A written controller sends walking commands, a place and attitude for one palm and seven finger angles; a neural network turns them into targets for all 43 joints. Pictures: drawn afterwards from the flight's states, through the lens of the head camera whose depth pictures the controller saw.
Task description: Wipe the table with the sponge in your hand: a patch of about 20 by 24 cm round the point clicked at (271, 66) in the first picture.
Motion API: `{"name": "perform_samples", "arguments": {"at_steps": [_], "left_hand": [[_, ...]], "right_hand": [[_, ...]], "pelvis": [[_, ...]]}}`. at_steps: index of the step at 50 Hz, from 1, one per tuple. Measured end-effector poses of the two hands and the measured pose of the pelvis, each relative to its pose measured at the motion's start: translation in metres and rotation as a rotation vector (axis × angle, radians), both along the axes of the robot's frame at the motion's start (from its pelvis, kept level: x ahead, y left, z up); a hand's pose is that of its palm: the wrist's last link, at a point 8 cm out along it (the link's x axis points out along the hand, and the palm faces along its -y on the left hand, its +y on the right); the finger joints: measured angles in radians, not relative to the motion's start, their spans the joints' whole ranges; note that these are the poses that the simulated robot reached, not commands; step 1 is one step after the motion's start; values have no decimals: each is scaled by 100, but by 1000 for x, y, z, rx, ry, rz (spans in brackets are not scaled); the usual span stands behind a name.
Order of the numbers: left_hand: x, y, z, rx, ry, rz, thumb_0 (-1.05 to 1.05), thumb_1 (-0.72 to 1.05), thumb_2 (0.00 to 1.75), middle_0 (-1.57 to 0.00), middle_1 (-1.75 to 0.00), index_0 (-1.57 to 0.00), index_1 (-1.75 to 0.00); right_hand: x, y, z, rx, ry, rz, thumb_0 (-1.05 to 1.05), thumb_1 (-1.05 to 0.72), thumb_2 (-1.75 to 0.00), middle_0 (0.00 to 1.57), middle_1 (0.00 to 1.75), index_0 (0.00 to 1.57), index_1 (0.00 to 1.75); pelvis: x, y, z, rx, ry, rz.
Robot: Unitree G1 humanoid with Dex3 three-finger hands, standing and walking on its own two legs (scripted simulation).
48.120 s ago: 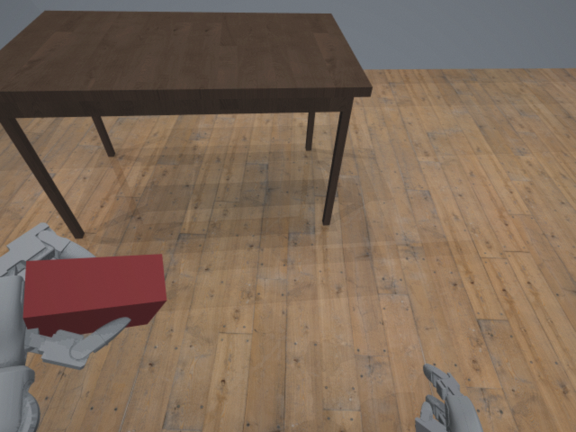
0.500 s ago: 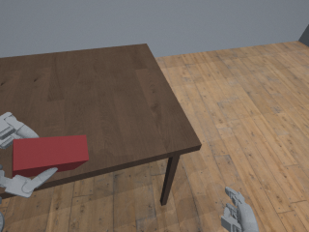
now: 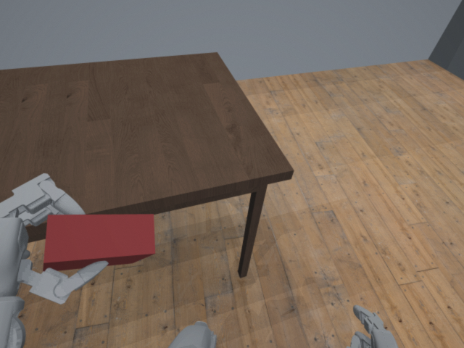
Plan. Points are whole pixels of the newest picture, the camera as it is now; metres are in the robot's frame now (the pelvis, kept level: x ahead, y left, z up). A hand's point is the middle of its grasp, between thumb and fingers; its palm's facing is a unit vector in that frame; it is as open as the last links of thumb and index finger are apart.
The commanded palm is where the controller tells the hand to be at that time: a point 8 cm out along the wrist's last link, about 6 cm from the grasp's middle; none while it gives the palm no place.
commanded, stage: stop stepping back and stand still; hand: left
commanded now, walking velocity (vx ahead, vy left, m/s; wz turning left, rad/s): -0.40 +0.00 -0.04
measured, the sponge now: (112, 242) +0.22 +0.19 +0.14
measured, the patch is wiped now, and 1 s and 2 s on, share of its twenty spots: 1.00 1.00 1.00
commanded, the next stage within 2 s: stand and wait in 0.86 s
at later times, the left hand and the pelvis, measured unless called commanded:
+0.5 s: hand out of the picture +0.09 +0.26 +0.17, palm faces +0.37 -0.85 -0.37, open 9.3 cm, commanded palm +0.04 +0.31 +0.20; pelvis -0.12 +0.02 +0.00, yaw +1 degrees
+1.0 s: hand out of the picture +0.07 +0.25 +0.15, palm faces +0.35 -0.88 -0.32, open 9.3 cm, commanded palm +0.02 +0.30 +0.20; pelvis -0.14 +0.02 +0.01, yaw +0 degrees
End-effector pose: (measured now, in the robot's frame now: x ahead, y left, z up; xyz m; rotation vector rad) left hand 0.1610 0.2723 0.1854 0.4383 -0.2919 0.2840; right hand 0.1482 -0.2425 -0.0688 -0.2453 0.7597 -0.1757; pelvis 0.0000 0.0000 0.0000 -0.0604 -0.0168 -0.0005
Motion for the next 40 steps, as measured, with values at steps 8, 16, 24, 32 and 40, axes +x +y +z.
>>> {"name": "perform_samples", "arguments": {"at_steps": [8, 16, 24, 32, 40], "left_hand": [[-39, 27, -2, -57, -89, 14, -1, -49, 108, -82, -143, -85, -143], [-86, 46, -2, 15, 5, 28, -1, -48, 107, -82, -143, -84, -144], [-107, 31, 7, 17, -32, 25, -1, -49, 108, -82, -143, -84, -144], [-128, 29, -18, -86, 45, 29, -1, -48, 107, -82, -143, -84, -144], [-128, 30, 9, -2, -20, 7, -1, -49, 108, -82, -143, -85, -144]], "right_hand": [[-38, 29, 24, -34, -28, 45, 1, -90, -90, 20, 30, 20, 30], [-91, 53, 25, 54, -126, -7, 1, -90, -90, 20, 29, 21, 30], [-141, 45, -15, 88, 14, 12, 1, -90, -90, 21, 30, 21, 30], [-161, 26, -1, 10, 45, -24, 2, -90, -90, 20, 30, 21, 30], [-161, 30, 19, 13, -89, -40, 1, -90, -90, 20, 29, 20, 30]], "pelvis": [[-52, 14, 4, 47, 78, 39], [-96, 32, 3, 81, 22, -22], [-114, 25, -2, 31, -14, 5], [-138, 24, 3, 44, -10, -19], [-146, 26, 9, 45, -10, -38]]}}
